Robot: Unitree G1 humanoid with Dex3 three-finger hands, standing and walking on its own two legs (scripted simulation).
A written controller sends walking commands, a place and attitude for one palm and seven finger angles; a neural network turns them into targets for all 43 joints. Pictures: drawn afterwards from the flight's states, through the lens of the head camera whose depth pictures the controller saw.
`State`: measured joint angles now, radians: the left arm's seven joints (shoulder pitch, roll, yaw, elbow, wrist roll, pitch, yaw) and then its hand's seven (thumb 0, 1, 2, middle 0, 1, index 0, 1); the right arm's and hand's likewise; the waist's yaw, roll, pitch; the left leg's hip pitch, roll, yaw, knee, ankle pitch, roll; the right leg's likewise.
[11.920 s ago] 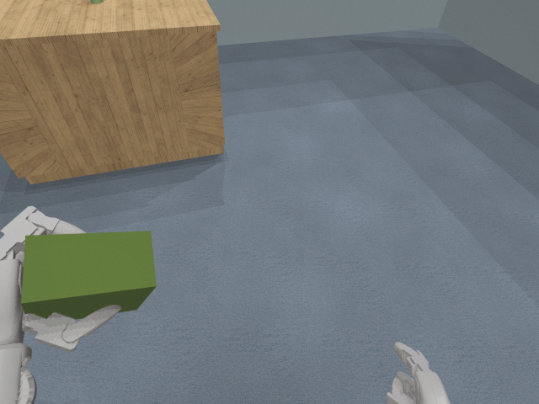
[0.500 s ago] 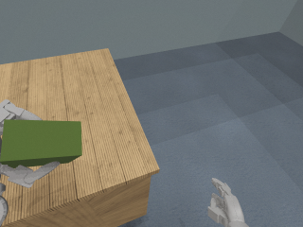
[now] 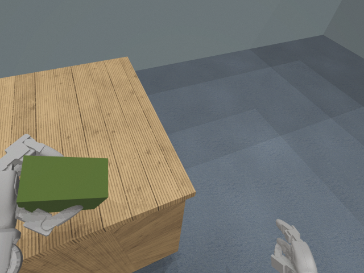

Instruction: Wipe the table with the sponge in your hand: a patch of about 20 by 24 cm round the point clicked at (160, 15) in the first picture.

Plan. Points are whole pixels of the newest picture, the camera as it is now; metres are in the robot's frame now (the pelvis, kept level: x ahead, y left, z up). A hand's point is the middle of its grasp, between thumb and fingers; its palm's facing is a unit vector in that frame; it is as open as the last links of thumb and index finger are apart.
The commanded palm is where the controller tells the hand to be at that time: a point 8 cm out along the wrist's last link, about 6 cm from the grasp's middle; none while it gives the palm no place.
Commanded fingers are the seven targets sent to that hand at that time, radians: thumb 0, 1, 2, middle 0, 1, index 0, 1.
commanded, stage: come to a stop and stand still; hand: left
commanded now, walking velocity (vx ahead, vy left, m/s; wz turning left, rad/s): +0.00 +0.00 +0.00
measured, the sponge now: (76, 186) +0.23 +0.20 +0.13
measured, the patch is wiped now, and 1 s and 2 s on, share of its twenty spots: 0.00 0.00 0.00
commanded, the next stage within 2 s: look again from close up in 0.40 s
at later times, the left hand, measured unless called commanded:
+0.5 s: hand (16, 187) +0.22 +0.28 +0.14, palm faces +0.42 -0.83 -0.37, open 10.7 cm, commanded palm +0.15 +0.31 +0.18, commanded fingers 0.00 0.10 1.30 -1.20 -1.60 -1.20 -1.60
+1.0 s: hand (26, 182) +0.22 +0.27 +0.15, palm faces +0.42 -0.83 -0.38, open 10.7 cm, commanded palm +0.16 +0.29 +0.18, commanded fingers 0.00 0.10 1.30 -1.20 -1.60 -1.20 -1.60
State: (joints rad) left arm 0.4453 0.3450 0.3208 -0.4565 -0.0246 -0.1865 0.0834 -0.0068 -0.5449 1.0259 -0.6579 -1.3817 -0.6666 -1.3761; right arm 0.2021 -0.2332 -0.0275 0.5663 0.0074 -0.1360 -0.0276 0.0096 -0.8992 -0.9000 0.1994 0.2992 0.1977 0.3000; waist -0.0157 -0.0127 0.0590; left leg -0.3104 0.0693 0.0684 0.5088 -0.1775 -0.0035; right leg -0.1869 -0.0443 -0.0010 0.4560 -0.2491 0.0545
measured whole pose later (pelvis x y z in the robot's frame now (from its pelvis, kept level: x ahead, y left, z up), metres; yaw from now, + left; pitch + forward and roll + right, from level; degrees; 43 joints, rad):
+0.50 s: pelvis +0.00 +0.02 +0.00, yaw +3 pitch -1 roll -2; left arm 0.37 0.34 0.34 -0.42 0.01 -0.21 0.10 -0.01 -0.54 1.03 -0.66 -1.38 -0.67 -1.37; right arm 0.15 -0.16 0.03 0.60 0.00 -0.18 -0.02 0.01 -0.90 -0.90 0.20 0.30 0.20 0.30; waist 0.04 -0.03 0.09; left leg -0.31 0.03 0.04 0.50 -0.17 0.03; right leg -0.14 -0.05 0.02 0.40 -0.24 0.07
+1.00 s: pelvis +0.02 +0.01 +0.00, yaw +3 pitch -1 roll -1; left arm 0.43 0.36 0.35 -0.47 -0.02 -0.17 0.11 -0.01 -0.54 1.03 -0.66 -1.38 -0.67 -1.37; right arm 0.20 -0.19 0.00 0.59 0.02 -0.11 -0.04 0.01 -0.90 -0.90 0.20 0.30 0.20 0.30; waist 0.02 -0.02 0.07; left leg -0.28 0.04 0.03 0.48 -0.18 0.01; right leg -0.12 -0.04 0.01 0.40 -0.26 0.06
